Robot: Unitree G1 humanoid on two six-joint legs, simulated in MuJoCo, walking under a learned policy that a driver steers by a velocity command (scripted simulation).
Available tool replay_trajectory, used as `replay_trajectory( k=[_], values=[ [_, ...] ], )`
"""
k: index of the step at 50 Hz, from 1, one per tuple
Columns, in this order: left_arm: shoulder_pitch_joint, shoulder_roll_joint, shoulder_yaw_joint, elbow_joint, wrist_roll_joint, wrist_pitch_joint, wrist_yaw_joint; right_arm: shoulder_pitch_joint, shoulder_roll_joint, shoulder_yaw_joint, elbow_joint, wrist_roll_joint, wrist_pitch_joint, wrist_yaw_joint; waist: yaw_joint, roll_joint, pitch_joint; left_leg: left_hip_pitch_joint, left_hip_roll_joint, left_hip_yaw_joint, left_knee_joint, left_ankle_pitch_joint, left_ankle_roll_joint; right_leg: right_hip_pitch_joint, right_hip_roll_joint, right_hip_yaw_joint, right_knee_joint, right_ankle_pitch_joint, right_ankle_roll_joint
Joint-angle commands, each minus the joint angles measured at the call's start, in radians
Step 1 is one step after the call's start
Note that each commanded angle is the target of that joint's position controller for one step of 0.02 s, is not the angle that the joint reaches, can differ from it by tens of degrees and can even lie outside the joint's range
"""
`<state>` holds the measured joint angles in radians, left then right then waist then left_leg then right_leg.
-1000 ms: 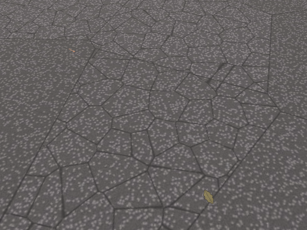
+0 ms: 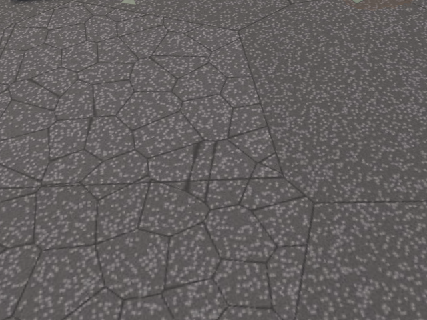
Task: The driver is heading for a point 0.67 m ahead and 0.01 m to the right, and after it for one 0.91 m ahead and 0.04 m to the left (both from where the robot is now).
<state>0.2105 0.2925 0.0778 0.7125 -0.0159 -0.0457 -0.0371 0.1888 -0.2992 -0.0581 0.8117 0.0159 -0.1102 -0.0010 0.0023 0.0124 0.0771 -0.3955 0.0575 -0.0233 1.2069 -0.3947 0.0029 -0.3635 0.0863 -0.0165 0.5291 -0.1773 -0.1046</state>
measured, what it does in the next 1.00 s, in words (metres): walks ahead: left foot, then right foot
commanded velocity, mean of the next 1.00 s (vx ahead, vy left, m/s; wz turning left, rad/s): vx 0.32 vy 0.00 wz -0.26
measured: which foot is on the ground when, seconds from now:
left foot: up 0.00-0.34, down 0.36-1.00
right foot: down 0.00-0.38, up 0.40-0.74, down 0.76-1.00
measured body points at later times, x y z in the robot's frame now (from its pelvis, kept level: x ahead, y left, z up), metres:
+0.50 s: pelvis +0.28 +0.04 +0.00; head +0.31 +0.04 +0.45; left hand +0.42 +0.30 -0.12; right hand +0.38 -0.25 -0.09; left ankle +0.36 +0.13 -0.73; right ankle +0.15 -0.06 -0.64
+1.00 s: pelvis +0.40 +0.00 +0.00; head +0.40 -0.01 +0.45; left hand +0.61 +0.21 -0.10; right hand +0.43 -0.28 -0.13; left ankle +0.37 +0.12 -0.73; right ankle +0.39 -0.12 -0.73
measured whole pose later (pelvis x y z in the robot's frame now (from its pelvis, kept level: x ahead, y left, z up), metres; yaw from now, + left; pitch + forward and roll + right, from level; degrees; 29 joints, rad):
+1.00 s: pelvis +0.40 +0.00 +0.00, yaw -13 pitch +1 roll +0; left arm 0.17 0.23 0.04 0.74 -0.01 -0.01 0.01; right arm 0.22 -0.27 -0.02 0.89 0.00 -0.03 0.00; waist -0.02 0.03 -0.01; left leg -0.21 0.00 0.01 0.60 -0.42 0.04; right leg -0.33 0.02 0.02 0.59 -0.28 -0.02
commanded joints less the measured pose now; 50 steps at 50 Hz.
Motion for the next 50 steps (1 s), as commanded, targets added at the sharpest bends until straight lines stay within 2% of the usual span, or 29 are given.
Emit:
replay_trajectory(
  k=[1, 4, 8, 11, 13, 16, 17, 18, 19, 20, 21, 22, 23, 24, 26, 27, 30, 34, 37, 38, 39, 40, 41, 42, 44, 45, 47, 49, 50],
  values=[
    [0.003, 0.113, 0.027, -0.080, 0.011, -0.025, 0.013, 0.009, -0.128, -0.034, -0.079, -0.022, -0.012, -0.002, -0.017, -0.039, -0.129, -0.222, 0.068, -0.066, -0.083, 0.088, -0.010, 0.250, -0.269, 0.405, -0.298, 0.186, -0.198],
    [0.041, 0.149, 0.036, -0.069, 0.003, -0.029, 0.033, -0.040, -0.088, -0.024, -0.103, -0.034, 0.010, -0.006, -0.012, -0.032, -0.098, -0.222, 0.049, -0.037, -0.232, 0.189, -0.059, 0.169, -0.234, 0.317, -0.318, 0.284, -0.197],
    [0.094, 0.158, 0.039, -0.050, -0.004, -0.016, 0.051, -0.185, -0.051, -0.007, -0.147, -0.027, 0.006, 0.002, 0.046, -0.077, -0.068, -0.173, -0.009, -0.028, -0.538, 0.440, -0.078, 0.126, -0.169, 0.261, -0.303, 0.170, -0.132],
    [0.142, 0.162, 0.042, -0.029, -0.009, -0.009, 0.054, -0.258, -0.059, -0.006, -0.176, -0.012, -0.004, 0.015, 0.076, -0.094, -0.058, -0.123, -0.040, -0.034, -0.649, 0.499, -0.069, 0.140, -0.186, 0.308, -0.275, 0.104, -0.113],
    [0.163, 0.144, 0.036, -0.015, -0.009, -0.005, 0.056, -0.262, -0.077, -0.011, -0.180, -0.010, -0.013, 0.027, 0.079, -0.102, -0.065, -0.127, -0.037, -0.047, -0.698, 0.482, -0.049, 0.217, -0.216, 0.344, -0.224, 0.091, -0.106],
    [0.167, 0.139, 0.035, 0.001, -0.001, 0.002, 0.060, -0.213, -0.101, -0.021, -0.172, -0.012, -0.027, 0.035, 0.051, -0.140, -0.066, -0.077, -0.040, -0.033, -0.727, 0.367, -0.001, 0.296, -0.258, 0.394, -0.150, 0.181, -0.089],
    [0.152, 0.132, 0.032, -0.001, -0.001, 0.005, 0.058, -0.145, -0.114, -0.031, -0.154, -0.015, -0.031, 0.031, 0.011, -0.147, -0.090, 0.015, -0.057, -0.007, -0.766, 0.355, 0.025, 0.300, -0.237, 0.383, -0.090, 0.285, -0.073],
    [0.146, 0.100, 0.019, -0.007, 0.004, 0.004, 0.054, -0.039, -0.146, -0.046, -0.132, -0.026, -0.036, 0.026, -0.040, -0.128, -0.173, 0.192, -0.025, -0.026, -0.766, 0.371, 0.067, 0.270, -0.181, 0.343, 0.056, 0.358, -0.045],
    [0.176, 0.058, 0.000, -0.023, 0.022, 0.001, 0.053, 0.112, -0.204, -0.059, -0.119, -0.038, -0.036, 0.021, -0.085, -0.005, -0.327, 0.474, 0.143, -0.214, -0.722, 0.378, 0.146, 0.114, -0.111, 0.274, 0.337, 0.173, -0.005],
    [0.312, 0.009, -0.014, -0.023, -0.011, -0.008, 0.054, 0.189, -0.259, -0.078, -0.069, -0.041, -0.023, 0.031, -0.032, 0.331, -0.400, 0.724, 0.326, -0.666, -0.846, 0.232, 0.303, -0.229, 0.039, 0.182, 0.646, -0.364, 0.074],
    [0.278, 0.106, 0.000, -0.003, -0.017, -0.012, 0.058, 0.171, -0.160, -0.053, -0.080, -0.012, -0.020, 0.037, -0.056, 0.208, -0.323, 0.688, 0.333, -0.722, -0.891, 0.158, 0.286, -0.338, -0.010, 0.244, 0.759, -0.411, 0.084],
    [0.166, 0.149, 0.013, -0.016, -0.014, -0.009, 0.060, 0.104, -0.110, -0.037, -0.095, -0.013, -0.015, 0.034, -0.071, 0.106, -0.207, 0.565, 0.305, -0.554, -0.877, 0.318, 0.255, -0.352, -0.035, 0.234, 0.791, -0.342, 0.094],
    [0.106, 0.144, 0.012, -0.027, 0.000, -0.005, 0.064, 0.046, -0.090, -0.024, -0.107, -0.025, -0.009, 0.034, -0.050, 0.027, -0.158, 0.448, 0.266, -0.415, -0.867, 0.554, 0.240, -0.311, -0.066, 0.197, 0.774, -0.299, 0.107],
    [0.075, 0.133, 0.015, -0.040, 0.016, -0.003, 0.064, 0.013, -0.073, -0.017, -0.102, -0.029, -0.006, 0.035, -0.026, 0.010, -0.128, 0.359, 0.236, -0.326, -0.865, 0.739, 0.236, -0.280, -0.096, 0.178, 0.715, -0.275, 0.116],
    [0.100, 0.080, 0.007, -0.036, 0.015, 0.009, 0.060, -0.010, -0.041, -0.001, -0.083, -0.034, -0.009, 0.036, 0.017, 0.068, -0.136, 0.276, 0.169, -0.202, -0.887, 0.897, 0.213, -0.177, -0.135, 0.143, 0.571, -0.244, 0.128],
    [0.108, 0.048, -0.002, -0.031, 0.014, 0.015, 0.060, -0.018, -0.042, 0.001, -0.071, -0.033, -0.009, 0.034, 0.026, 0.088, -0.145, 0.253, 0.153, -0.159, -0.895, 0.952, 0.216, -0.142, -0.135, 0.122, 0.491, -0.226, 0.139],
    [0.075, 0.014, -0.019, -0.038, 0.018, 0.026, 0.063, -0.035, -0.105, -0.014, -0.047, -0.027, 0.010, 0.020, 0.026, 0.103, -0.191, 0.213, 0.139, -0.080, -0.905, 1.014, 0.222, -0.025, -0.133, 0.078, 0.274, -0.106, 0.158],
    [0.000, 0.046, -0.013, -0.041, 0.016, 0.038, 0.059, -0.006, -0.120, -0.014, -0.013, -0.014, 0.038, 0.013, -0.006, 0.097, -0.192, 0.219, 0.140, -0.067, -0.907, 0.822, 0.203, 0.056, -0.117, 0.062, 0.115, 0.039, 0.146],
    [-0.023, 0.052, -0.006, -0.042, 0.026, 0.038, 0.058, -0.024, -0.101, -0.003, 0.003, -0.003, 0.050, 0.012, 0.013, 0.081, -0.154, 0.186, 0.122, -0.083, -0.865, 0.574, 0.162, 0.158, -0.105, 0.047, -0.068, 0.132, 0.104],
    [-0.032, 0.070, -0.002, -0.047, 0.035, 0.036, 0.061, 0.003, -0.076, 0.007, 0.016, -0.006, 0.049, 0.013, 0.013, 0.054, -0.144, 0.163, 0.092, -0.082, -0.842, 0.472, 0.119, 0.215, -0.131, 0.083, -0.140, 0.239, 0.082],
    [-0.027, 0.117, 0.006, -0.057, 0.042, 0.036, 0.068, 0.031, -0.048, 0.018, 0.017, -0.029, 0.044, 0.013, -0.006, -0.018, -0.178, 0.122, 0.042, -0.050, -0.782, 0.345, 0.069, 0.310, -0.225, 0.175, -0.120, 0.483, 0.050],
    [-0.056, 0.141, 0.009, -0.058, 0.039, 0.044, 0.075, 0.150, -0.024, 0.024, 0.039, -0.040, 0.042, 0.015, -0.081, -0.144, -0.216, 0.068, -0.022, -0.003, -0.776, 0.108, 0.026, 0.376, -0.295, 0.234, -0.065, 0.544, -0.028],
    [-0.089, 0.070, -0.006, -0.058, 0.028, 0.049, 0.067, 0.129, -0.019, 0.032, 0.045, -0.039, 0.051, 0.010, -0.061, -0.149, -0.222, 0.121, -0.020, 0.012, -0.797, 0.085, 0.001, 0.313, -0.270, 0.219, -0.066, 0.376, -0.038],
    [-0.112, 0.045, -0.009, -0.060, 0.023, 0.051, 0.058, 0.070, -0.049, 0.028, 0.038, -0.035, 0.063, 0.006, -0.038, -0.120, -0.165, 0.121, -0.028, 0.021, -0.803, 0.115, -0.008, 0.260, -0.213, 0.189, -0.066, 0.261, -0.006],
    [-0.080, 0.074, -0.001, -0.045, 0.021, 0.050, 0.050, 0.052, -0.074, 0.020, 0.041, -0.025, 0.085, -0.003, -0.016, -0.099, -0.128, 0.082, -0.054, 0.049, -0.758, 0.024, 0.004, 0.222, -0.169, 0.167, -0.073, 0.020, 0.012],
    [-0.059, 0.098, 0.007, -0.034, 0.015, 0.047, 0.049, 0.056, -0.070, 0.021, 0.037, -0.023, 0.091, -0.004, -0.015, -0.115, -0.110, 0.065, -0.062, 0.063, -0.725, -0.032, 0.012, 0.196, -0.179, 0.194, -0.096, -0.127, -0.004],
    [-0.003, 0.110, 0.011, -0.015, 0.010, 0.037, 0.049, 0.041, -0.051, 0.024, 0.025, -0.017, 0.082, -0.004, 0.003, -0.167, -0.072, -0.005, -0.072, 0.075, -0.629, -0.065, 0.027, 0.188, -0.249, 0.322, -0.168, -0.321, -0.058],
    [0.044, 0.123, 0.014, 0.002, 0.007, 0.021, 0.051, 0.027, -0.048, 0.023, 0.014, -0.010, 0.057, 0.000, 0.010, -0.201, -0.074, -0.039, -0.066, 0.055, -0.572, -0.064, 0.055, 0.211, -0.324, 0.462, -0.217, -0.327, -0.114],
    [0.030, 0.126, 0.015, -0.001, 0.007, 0.014, 0.053, 0.033, -0.052, 0.020, 0.018, -0.007, 0.046, 0.004, -0.001, -0.198, -0.081, -0.018, -0.057, 0.042, -0.586, -0.057, 0.075, 0.199, -0.333, 0.474, -0.218, -0.296, -0.118]
  ],
)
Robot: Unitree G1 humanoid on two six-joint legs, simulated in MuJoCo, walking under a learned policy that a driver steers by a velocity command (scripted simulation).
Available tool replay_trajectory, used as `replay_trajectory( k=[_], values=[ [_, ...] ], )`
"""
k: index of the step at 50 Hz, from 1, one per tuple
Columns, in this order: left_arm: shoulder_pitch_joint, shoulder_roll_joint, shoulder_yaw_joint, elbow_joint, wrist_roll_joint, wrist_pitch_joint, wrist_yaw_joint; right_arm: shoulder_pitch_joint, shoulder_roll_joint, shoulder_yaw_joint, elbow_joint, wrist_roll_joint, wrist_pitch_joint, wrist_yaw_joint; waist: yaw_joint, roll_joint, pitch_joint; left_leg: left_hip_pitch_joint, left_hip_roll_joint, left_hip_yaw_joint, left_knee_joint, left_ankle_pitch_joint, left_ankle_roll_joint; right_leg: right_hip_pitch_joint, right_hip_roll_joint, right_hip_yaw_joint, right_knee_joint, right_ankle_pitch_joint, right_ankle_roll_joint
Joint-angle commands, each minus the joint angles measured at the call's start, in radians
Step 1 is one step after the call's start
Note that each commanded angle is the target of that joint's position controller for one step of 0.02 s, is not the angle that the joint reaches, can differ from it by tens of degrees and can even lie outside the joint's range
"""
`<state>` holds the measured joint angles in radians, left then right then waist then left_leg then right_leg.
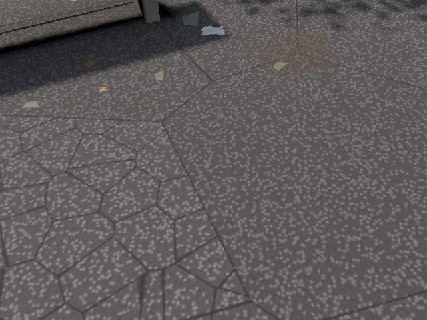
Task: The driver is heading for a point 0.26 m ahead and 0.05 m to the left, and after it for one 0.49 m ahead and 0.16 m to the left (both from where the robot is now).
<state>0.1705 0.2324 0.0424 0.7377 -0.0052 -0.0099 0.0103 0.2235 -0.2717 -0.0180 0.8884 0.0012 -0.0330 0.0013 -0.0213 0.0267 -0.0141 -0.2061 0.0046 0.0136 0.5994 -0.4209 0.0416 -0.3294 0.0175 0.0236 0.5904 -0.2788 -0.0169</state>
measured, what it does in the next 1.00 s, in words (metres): walks ahead, turning left: right foot, then left foot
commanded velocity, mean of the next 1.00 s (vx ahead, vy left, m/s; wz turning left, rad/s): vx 0.41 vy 0.00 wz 0.36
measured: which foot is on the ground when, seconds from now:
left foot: down 0.00-0.42, up 0.44-0.90, down 0.92-1.00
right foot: down 0.00-0.08, up 0.10-0.40, down 0.42-0.90, up 0.92-1.00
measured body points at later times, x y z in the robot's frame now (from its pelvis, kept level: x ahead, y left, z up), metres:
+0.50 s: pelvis +0.19 -0.04 +0.00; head +0.22 -0.04 +0.45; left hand +0.35 +0.24 -0.08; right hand +0.23 -0.32 -0.14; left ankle +0.01 +0.09 -0.65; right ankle +0.28 -0.14 -0.73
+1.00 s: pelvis +0.38 +0.08 +0.00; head +0.42 +0.12 +0.44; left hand +0.33 +0.37 -0.14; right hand +0.66 -0.08 -0.09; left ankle +0.43 +0.20 -0.73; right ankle +0.32 -0.12 -0.64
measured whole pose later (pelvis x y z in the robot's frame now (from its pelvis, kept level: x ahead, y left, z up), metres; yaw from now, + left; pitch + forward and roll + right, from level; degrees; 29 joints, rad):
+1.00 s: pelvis +0.38 +0.08 +0.00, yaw +25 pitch +2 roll -2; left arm 0.22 0.31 0.06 0.87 -0.02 -0.06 0.00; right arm 0.10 -0.28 -0.05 0.67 -0.01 -0.02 0.03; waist 0.03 0.00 0.08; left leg -0.47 0.00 0.02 0.59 -0.16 0.08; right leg -0.31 -0.07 -0.04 1.11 -0.56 0.06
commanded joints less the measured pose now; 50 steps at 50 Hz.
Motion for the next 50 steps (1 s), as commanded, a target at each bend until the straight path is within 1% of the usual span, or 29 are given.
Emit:
replay_trajectory(
  k=[1, 3, 4, 5, 6, 7, 9, 12, 14, 18, 20, 21, 22, 23, 24, 25, 26, 27, 29, 33, 40, 43, 44, 45, 46, 47, 48, 49, 50],
  values=[
    [0.024, 0.185, 0.050, -0.039, -0.006, -0.025, 0.006, 0.024, -0.081, -0.022, -0.046, 0.009, -0.041, 0.007, -0.004, -0.201, -0.001, -0.140, 0.006, -0.003, -0.028, 0.000, 0.058, 0.122, -0.252, 0.403, -0.272, -0.160, -0.191],
    [-0.133, 0.137, 0.036, -0.089, -0.011, -0.030, 0.002, 0.118, -0.108, -0.032, 0.003, 0.007, -0.052, 0.015, -0.074, -0.101, 0.025, 0.027, 0.061, -0.083, -0.192, 0.039, 0.101, -0.025, -0.133, 0.198, -0.147, -0.019, -0.108],
    [-0.162, 0.084, 0.025, -0.115, -0.010, -0.044, -0.004, 0.175, -0.173, -0.053, 0.033, 0.011, -0.053, 0.013, -0.074, 0.078, 0.023, 0.156, 0.152, -0.236, -0.278, 0.064, 0.131, -0.149, -0.010, 0.018, 0.063, 0.083, -0.041],
    [-0.168, 0.107, 0.030, -0.128, -0.005, -0.066, -0.005, 0.188, -0.217, -0.066, 0.031, 0.016, -0.047, 0.013, -0.075, 0.184, 0.069, 0.267, 0.263, -0.407, -0.325, 0.216, 0.182, -0.326, 0.026, -0.055, 0.157, 0.007, -0.004],
    [-0.191, 0.136, 0.038, -0.130, -0.007, -0.082, -0.006, 0.222, -0.190, -0.062, 0.031, 0.010, -0.044, 0.011, -0.099, 0.184, 0.093, 0.357, 0.337, -0.497, -0.333, 0.385, 0.237, -0.475, 0.007, -0.034, 0.282, -0.240, 0.007],
    [-0.189, 0.134, 0.040, -0.135, -0.014, -0.093, -0.012, 0.257, -0.169, -0.057, 0.035, 0.009, -0.047, 0.010, -0.094, 0.130, 0.095, 0.443, 0.361, -0.522, -0.312, 0.485, 0.261, -0.592, -0.022, -0.012, 0.392, -0.310, 0.007],
    [-0.206, 0.102, 0.028, -0.142, -0.023, -0.102, -0.031, 0.267, -0.159, -0.056, 0.031, 0.015, -0.043, 0.005, -0.087, 0.069, 0.089, 0.522, 0.342, -0.455, -0.309, 0.528, 0.237, -0.708, -0.072, -0.001, 0.426, -0.219, 0.005],
    [-0.243, 0.059, 0.012, -0.156, -0.017, -0.110, -0.062, 0.207, -0.132, -0.048, 0.004, 0.018, -0.016, -0.015, -0.057, 0.081, 0.098, 0.322, 0.229, -0.304, -0.378, 0.499, 0.174, -0.487, -0.051, -0.047, 0.211, -0.006, 0.029],
    [-0.254, 0.038, 0.003, -0.161, -0.011, -0.110, -0.073, 0.176, -0.162, -0.058, -0.017, 0.017, -0.013, -0.026, -0.045, 0.111, 0.092, 0.122, 0.170, -0.223, -0.414, 0.463, 0.144, -0.227, 0.000, -0.077, 0.069, 0.170, 0.041],
    [-0.139, 0.153, 0.048, -0.140, -0.023, -0.094, -0.040, 0.156, -0.204, -0.079, -0.037, 0.032, -0.029, -0.028, 0.046, 0.128, 0.055, 0.060, 0.197, -0.240, -0.338, 0.553, 0.084, 0.050, 0.009, -0.026, -0.046, 0.234, 0.018],
    [0.074, 0.208, 0.081, -0.084, -0.019, -0.087, -0.013, 0.159, -0.168, -0.072, -0.050, 0.019, -0.028, -0.024, 0.149, 0.090, -0.073, -0.026, 0.119, -0.187, -0.040, 0.641, 0.028, 0.345, -0.021, -0.013, -0.061, 0.196, -0.026],
    [0.232, 0.279, 0.096, -0.068, 0.001, -0.080, 0.000, 0.186, -0.075, -0.045, -0.081, -0.016, -0.024, -0.022, 0.187, -0.076, -0.239, -0.184, 0.040, -0.147, 0.286, 0.319, -0.007, 0.593, -0.238, 0.216, -0.064, 0.056, -0.085],
    [0.231, 0.325, 0.090, -0.066, 0.026, -0.080, -0.015, 0.326, 0.021, -0.022, -0.112, 0.026, -0.038, -0.022, 0.092, -0.408, -0.352, -0.426, -0.065, -0.146, 0.583, -0.195, -0.030, 0.708, -0.456, 0.734, -0.290, -0.192, -0.231],
    [0.170, 0.226, 0.068, -0.068, 0.011, -0.087, -0.021, 0.273, -0.101, -0.051, -0.097, 0.053, -0.037, -0.022, 0.097, -0.283, -0.211, -0.512, 0.003, -0.179, 0.709, -0.132, -0.028, 0.565, -0.429, 0.762, -0.380, -0.406, -0.219],
    [0.105, 0.177, 0.053, -0.063, -0.006, -0.091, -0.021, 0.184, -0.140, -0.065, -0.117, 0.056, -0.032, -0.021, 0.086, -0.206, -0.072, -0.543, 0.047, -0.141, 0.717, -0.041, -0.015, 0.431, -0.401, 0.588, -0.383, -0.363, -0.185],
    [0.052, 0.151, 0.046, -0.053, -0.002, -0.093, -0.023, 0.153, -0.129, -0.066, -0.114, 0.043, -0.025, -0.023, 0.059, -0.129, -0.018, -0.494, 0.089, -0.126, 0.689, 0.033, -0.012, 0.309, -0.352, 0.439, -0.383, -0.205, -0.164],
    [0.014, 0.125, 0.041, -0.042, 0.010, -0.095, -0.026, 0.147, -0.117, -0.071, -0.113, 0.031, -0.018, -0.022, 0.032, -0.133, 0.011, -0.450, 0.115, -0.130, 0.645, 0.076, -0.012, 0.223, -0.306, 0.323, -0.397, -0.095, -0.151],
    [-0.013, 0.117, 0.040, -0.032, 0.019, -0.100, -0.024, 0.162, -0.101, -0.073, -0.112, 0.032, -0.007, -0.018, 0.006, -0.162, 0.019, -0.396, 0.137, -0.133, 0.616, 0.099, -0.014, 0.165, -0.283, 0.240, -0.421, -0.035, -0.142],
    [-0.021, 0.122, 0.046, -0.012, 0.014, -0.114, -0.021, 0.138, -0.074, -0.070, -0.130, 0.029, 0.011, -0.014, -0.002, -0.145, 0.036, -0.386, 0.148, -0.118, 0.579, 0.127, -0.022, 0.124, -0.284, 0.150, -0.466, 0.048, -0.162],
    [0.006, 0.173, 0.064, 0.023, 0.014, -0.118, -0.009, 0.040, -0.068, -0.067, -0.184, 0.018, 0.019, -0.005, 0.008, -0.081, 0.066, -0.477, 0.157, -0.126, 0.426, 0.260, -0.046, 0.167, -0.314, 0.045, -0.507, 0.120, -0.195],
    [0.066, 0.232, 0.082, 0.063, -0.007, -0.086, -0.005, -0.160, -0.057, -0.050, -0.261, 0.017, 0.008, 0.038, 0.079, -0.051, 0.120, -0.420, 0.126, -0.020, 0.098, 0.375, -0.024, 0.259, -0.302, -0.152, -0.467, 0.225, -0.145],
    [0.079, 0.263, 0.088, 0.085, -0.026, -0.058, -0.006, -0.147, -0.085, -0.065, -0.289, 0.003, 0.005, 0.044, 0.049, -0.081, 0.081, -0.320, 0.053, 0.035, 0.019, 0.268, 0.014, 0.328, -0.312, -0.176, -0.295, 0.592, -0.115],
    [0.059, 0.269, 0.087, 0.085, -0.034, -0.050, -0.005, -0.055, -0.114, -0.083, -0.271, -0.002, 0.003, 0.043, -0.013, -0.081, 0.015, -0.184, 0.006, 0.062, -0.048, 0.311, 0.038, 0.326, -0.284, -0.202, -0.152, 0.734, -0.087],
    [0.076, 0.236, 0.074, 0.088, -0.030, -0.048, -0.004, 0.082, -0.173, -0.113, -0.228, -0.004, 0.004, 0.033, -0.073, -0.051, -0.071, 0.031, -0.043, 0.071, -0.100, 0.438, 0.064, 0.259, -0.230, -0.231, 0.042, 0.746, -0.044],
    [0.104, 0.171, 0.046, 0.064, 0.016, -0.053, -0.006, 0.195, -0.272, -0.137, -0.215, -0.006, 0.011, 0.010, -0.097, 0.111, -0.184, 0.307, 0.141, -0.157, -0.070, 0.829, 0.120, 0.033, -0.165, -0.252, 0.352, 0.316, 0.025],
    [0.208, 0.084, 0.010, 0.047, 0.028, -0.065, -0.013, 0.126, -0.339, -0.127, -0.252, -0.027, 0.008, 0.005, 0.010, 0.294, -0.335, 0.501, 0.411, -0.604, -0.130, 0.993, 0.333, -0.246, -0.009, -0.132, 0.683, -0.410, 0.089],
    [0.175, 0.179, 0.030, 0.092, 0.000, -0.067, -0.016, 0.134, -0.250, -0.102, -0.269, -0.018, 0.004, 0.016, -0.061, 0.101, -0.434, 0.483, 0.409, -0.567, -0.145, 1.075, 0.350, -0.227, -0.046, 0.042, 0.767, -0.404, 0.089],
    [0.114, 0.196, 0.036, 0.074, -0.036, -0.063, -0.019, 0.110, -0.215, -0.095, -0.241, -0.012, 0.002, 0.024, -0.052, 0.101, -0.319, 0.398, 0.368, -0.432, -0.172, 0.954, 0.332, -0.310, -0.075, 0.013, 0.761, -0.342, 0.077],
    [0.069, 0.183, 0.032, 0.077, -0.026, -0.058, -0.008, 0.048, -0.174, -0.084, -0.235, 0.002, -0.002, 0.025, -0.029, 0.035, -0.204, 0.274, 0.297, -0.337, -0.193, 0.819, 0.264, -0.325, -0.120, 0.007, 0.682, -0.275, 0.064]
  ],
)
